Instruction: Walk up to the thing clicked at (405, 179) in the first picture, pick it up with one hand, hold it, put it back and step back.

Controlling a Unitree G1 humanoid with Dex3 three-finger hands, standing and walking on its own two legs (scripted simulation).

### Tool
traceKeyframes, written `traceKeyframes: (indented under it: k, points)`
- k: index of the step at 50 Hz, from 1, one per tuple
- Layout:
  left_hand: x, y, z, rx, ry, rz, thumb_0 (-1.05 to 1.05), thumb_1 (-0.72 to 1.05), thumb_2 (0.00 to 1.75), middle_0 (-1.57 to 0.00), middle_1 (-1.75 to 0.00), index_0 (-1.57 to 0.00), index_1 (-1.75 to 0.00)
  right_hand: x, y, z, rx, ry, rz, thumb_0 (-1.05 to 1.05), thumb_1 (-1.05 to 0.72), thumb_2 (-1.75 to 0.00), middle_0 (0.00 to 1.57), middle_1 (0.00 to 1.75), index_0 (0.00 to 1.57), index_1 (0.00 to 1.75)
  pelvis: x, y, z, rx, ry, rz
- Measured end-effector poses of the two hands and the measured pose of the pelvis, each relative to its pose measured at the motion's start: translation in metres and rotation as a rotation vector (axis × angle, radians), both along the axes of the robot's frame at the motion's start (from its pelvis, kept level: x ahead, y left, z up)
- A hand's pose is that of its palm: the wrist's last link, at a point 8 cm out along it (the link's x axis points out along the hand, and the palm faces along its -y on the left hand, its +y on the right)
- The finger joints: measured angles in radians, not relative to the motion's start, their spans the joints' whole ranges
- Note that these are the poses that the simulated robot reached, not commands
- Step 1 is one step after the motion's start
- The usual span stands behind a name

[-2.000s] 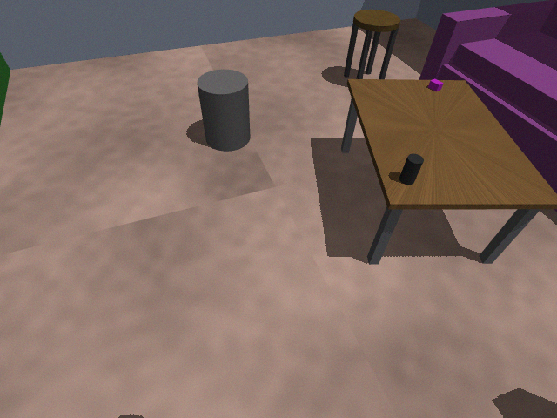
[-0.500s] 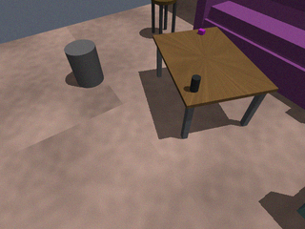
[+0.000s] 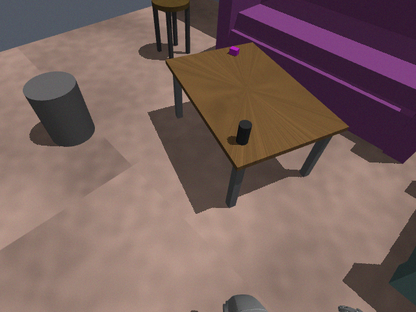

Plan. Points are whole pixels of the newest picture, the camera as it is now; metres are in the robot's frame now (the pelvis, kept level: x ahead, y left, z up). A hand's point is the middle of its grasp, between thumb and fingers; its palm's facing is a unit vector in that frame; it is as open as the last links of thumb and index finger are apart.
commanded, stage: walk up
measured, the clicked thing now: (243, 132) +0.81 -0.22 -0.29
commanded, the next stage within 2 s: stand in 1.78 s
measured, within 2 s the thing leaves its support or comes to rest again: neither
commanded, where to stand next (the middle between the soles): +0.22 +0.07 m, yaw -7 degrees
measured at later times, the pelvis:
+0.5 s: pelvis +0.13 +0.05 -0.01, yaw -7 degrees
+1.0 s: pelvis +0.16 +0.08 +0.00, yaw -9 degrees
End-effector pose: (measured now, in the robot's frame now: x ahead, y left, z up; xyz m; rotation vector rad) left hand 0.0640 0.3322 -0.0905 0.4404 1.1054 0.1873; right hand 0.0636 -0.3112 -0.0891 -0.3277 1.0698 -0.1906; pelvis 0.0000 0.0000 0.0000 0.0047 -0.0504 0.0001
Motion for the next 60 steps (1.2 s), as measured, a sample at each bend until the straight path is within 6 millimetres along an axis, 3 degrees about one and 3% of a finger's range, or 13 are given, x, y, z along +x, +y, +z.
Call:
traceKeyframes:
  k: [5,9,13,21,24,28,33,38,60]
  points:
    - [0.049,0.000,0.014,0.009,-0.004,-0.052,0.01,0.90,0.90,-0.20,-0.30,-0.20,-0.30,-0.006,0.003,-0.005,0.015,0.073,-0.034,0.01,-0.91,-0.90,0.21,0.30,0.20,0.30,0.032,0.007,0.006,0.010,0.007,-0.026]
    - [0.085,-0.002,0.019,0.047,-0.031,-0.082,0.01,0.90,0.90,-0.21,-0.30,-0.20,-0.30,0.000,-0.003,-0.024,0.034,0.120,-0.067,0.01,-0.90,-0.90,0.21,0.30,0.20,0.30,0.060,0.005,-0.003,0.016,0.005,-0.043]
    - [0.106,0.001,0.020,0.085,-0.067,-0.065,0.00,0.90,0.90,-0.21,-0.30,-0.20,-0.30,0.025,0.000,-0.043,0.044,0.158,-0.075,0.01,-0.91,-0.90,0.20,0.30,0.20,0.30,0.083,0.006,-0.011,-0.007,-0.005,-0.056]
    - [0.123,0.024,0.028,0.095,-0.016,-0.047,0.00,0.90,0.90,-0.21,-0.30,-0.20,-0.30,0.096,0.022,-0.036,0.042,0.088,-0.060,0.01,-0.91,-0.90,0.20,0.30,0.20,0.30,0.118,0.030,-0.003,-0.005,0.005,-0.093]
    - [0.133,0.038,0.018,0.082,0.013,-0.060,0.00,0.90,0.90,-0.21,-0.30,-0.20,-0.30,0.115,0.033,-0.033,0.023,0.058,-0.076,0.01,-0.91,-0.90,0.20,0.30,0.20,0.30,0.128,0.044,-0.007,0.000,0.009,-0.110]
    - [0.156,0.058,-0.010,0.048,0.031,-0.060,0.01,0.90,0.90,-0.21,-0.30,-0.20,-0.30,0.130,0.052,-0.034,-0.020,0.030,-0.095,0.01,-0.91,-0.90,0.20,0.30,0.20,0.30,0.139,0.067,-0.020,0.013,0.007,-0.123]
    - [0.184,0.060,-0.030,-0.003,0.046,-0.062,0.01,0.90,0.90,-0.20,-0.30,-0.20,-0.30,0.134,0.075,-0.027,-0.020,0.034,-0.106,0.01,-0.91,-0.90,0.21,0.30,0.20,0.30,0.146,0.076,-0.019,-0.009,0.006,-0.143]
    - [0.198,0.052,-0.036,-0.032,0.047,-0.076,0.01,0.90,0.90,-0.20,-0.30,-0.20,-0.30,0.136,0.075,-0.027,-0.027,0.043,-0.116,0.01,-0.90,-0.90,0.21,0.30,0.21,0.30,0.150,0.077,-0.019,-0.028,0.012,-0.155]
    - [0.226,0.027,-0.009,-0.078,0.063,-0.097,0.01,0.90,0.90,-0.20,-0.30,-0.20,-0.30,0.125,0.074,-0.017,0.016,0.096,-0.186,0.01,-0.91,-0.90,0.21,0.30,0.20,0.30,0.155,0.076,0.010,0.000,0.009,-0.171]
